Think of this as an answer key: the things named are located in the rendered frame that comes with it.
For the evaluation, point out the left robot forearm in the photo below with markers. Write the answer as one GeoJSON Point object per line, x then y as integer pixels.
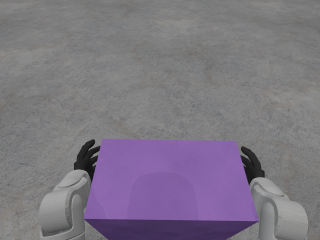
{"type": "Point", "coordinates": [61, 212]}

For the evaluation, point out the right robot forearm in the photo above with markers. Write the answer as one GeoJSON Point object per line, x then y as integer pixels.
{"type": "Point", "coordinates": [280, 217]}

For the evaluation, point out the robot left hand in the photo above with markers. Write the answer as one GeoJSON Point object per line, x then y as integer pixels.
{"type": "Point", "coordinates": [84, 160]}

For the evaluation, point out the robot right hand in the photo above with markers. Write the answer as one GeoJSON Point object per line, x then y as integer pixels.
{"type": "Point", "coordinates": [253, 167]}

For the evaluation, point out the carton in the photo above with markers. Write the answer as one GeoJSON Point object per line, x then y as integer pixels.
{"type": "Point", "coordinates": [151, 189]}

